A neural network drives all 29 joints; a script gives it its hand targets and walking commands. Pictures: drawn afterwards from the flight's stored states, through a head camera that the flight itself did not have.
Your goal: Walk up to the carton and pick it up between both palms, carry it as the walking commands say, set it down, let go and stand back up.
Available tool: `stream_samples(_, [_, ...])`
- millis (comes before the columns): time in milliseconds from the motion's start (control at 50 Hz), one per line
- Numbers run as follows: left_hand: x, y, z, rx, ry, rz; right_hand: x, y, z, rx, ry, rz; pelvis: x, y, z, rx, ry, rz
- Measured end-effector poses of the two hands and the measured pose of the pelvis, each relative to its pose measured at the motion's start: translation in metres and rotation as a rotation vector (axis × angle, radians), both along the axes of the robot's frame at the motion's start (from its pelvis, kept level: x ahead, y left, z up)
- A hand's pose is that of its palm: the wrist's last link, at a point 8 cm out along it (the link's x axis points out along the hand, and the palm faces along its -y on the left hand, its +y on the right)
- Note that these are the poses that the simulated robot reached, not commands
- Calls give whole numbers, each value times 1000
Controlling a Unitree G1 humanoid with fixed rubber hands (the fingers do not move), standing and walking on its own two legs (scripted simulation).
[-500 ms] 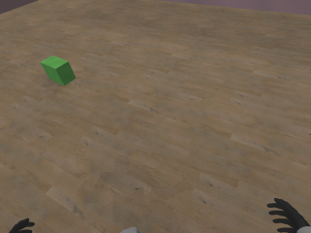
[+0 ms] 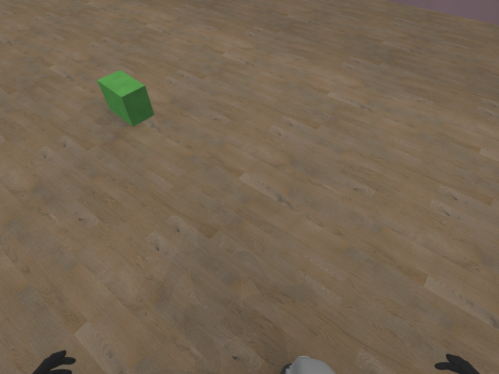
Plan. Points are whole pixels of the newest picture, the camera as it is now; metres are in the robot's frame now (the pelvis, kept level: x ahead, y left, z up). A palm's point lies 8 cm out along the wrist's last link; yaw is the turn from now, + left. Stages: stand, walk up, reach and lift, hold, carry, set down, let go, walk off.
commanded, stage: walk up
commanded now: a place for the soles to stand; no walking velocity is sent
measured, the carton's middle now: (126, 98) +1.83 +0.69 -0.65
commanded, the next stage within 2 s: none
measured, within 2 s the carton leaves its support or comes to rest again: neither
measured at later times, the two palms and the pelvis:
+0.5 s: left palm out of the picture +0.24 +0.44 -0.08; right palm (320, 173) +0.53 -0.19 -0.06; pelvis +0.28 +0.08 -0.01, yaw +13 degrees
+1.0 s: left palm (8, 195) +0.51 +0.50 -0.04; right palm (288, 128) +0.74 -0.15 -0.08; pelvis +0.54 +0.13 +0.01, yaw +15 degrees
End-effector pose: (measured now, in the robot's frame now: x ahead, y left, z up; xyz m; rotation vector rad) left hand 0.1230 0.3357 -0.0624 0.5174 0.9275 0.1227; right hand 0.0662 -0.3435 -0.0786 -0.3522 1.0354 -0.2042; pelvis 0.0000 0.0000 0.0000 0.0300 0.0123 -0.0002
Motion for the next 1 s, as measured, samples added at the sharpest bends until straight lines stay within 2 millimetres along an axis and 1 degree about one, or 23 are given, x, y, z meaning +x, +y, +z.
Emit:
stream_samples(20, [11,2,0,18,-22,9,13,-4,-7,-3,4,10,13,-4,-6,-1,-3,14])
stream_samples(60, [23,8,4,49,-56,54,47,-5,-17,-5,9,39,35,-6,-11,-22,-5,39])
stream_samples(120, [25,21,17,71,-66,149,111,6,-16,6,-9,112,66,-4,-5,-51,-12,83])
stream_samples(180, [21,35,30,90,-43,228,183,24,-6,22,-46,198,98,1,4,-60,-11,123])
stream_samples(260, [13,54,34,104,34,311,282,57,14,46,-121,302,140,12,11,-58,-11,157])
stream_samples(320, [16,68,28,97,100,363,353,89,27,64,-183,361,175,27,11,-57,-11,177])
stream_samples(380, [30,86,14,84,148,411,416,124,32,61,-230,408,212,47,3,-54,-7,195])
stream_samples(420, [49,100,-1,73,165,429,450,141,30,29,-255,426,237,63,-7,-47,-7,204])
stream_samples(440, [63,105,-7,61,161,433,460,146,28,10,-258,423,246,70,-10,-42,-7,212])
stream_samples(480, [98,107,-14,30,131,418,468,150,24,-2,-237,389,265,79,-9,-34,-6,219])
stream_samples(560, [173,105,-18,-38,80,350,461,147,20,-20,-142,322,306,91,1,-15,-2,220])
stream_samples(620, [223,105,-18,-63,84,294,457,140,17,-31,-83,281,337,98,4,-5,-2,216])
stream_samples(680, [274,108,-14,-63,78,250,459,129,11,-32,-36,234,370,102,5,3,-5,207])
stream_samples(740, [328,114,-7,-42,51,223,474,120,0,-29,-1,194,407,104,2,6,-11,197])
stream_samples(780, [362,122,-4,-8,10,223,493,116,-12,-30,14,189,434,104,-7,2,-17,201])
stream_samples(800, [375,126,-2,11,-15,231,506,117,-18,-29,20,194,445,104,-11,-4,-19,205])
stream_samples(840, [390,135,5,36,-49,263,534,127,-24,-22,26,216,464,107,-12,-21,-28,216])
stream_samples(880, [395,143,14,51,-60,305,567,141,-24,-13,17,251,482,112,-8,-38,-33,232])
stream_samples(940, [395,156,23,67,-38,357,620,165,-16,7,-8,313,510,122,0,-50,-30,255])
stream_samples(1000, [390,169,27,70,11,397,673,192,-5,23,-39,367,537,135,6,-51,-27,267])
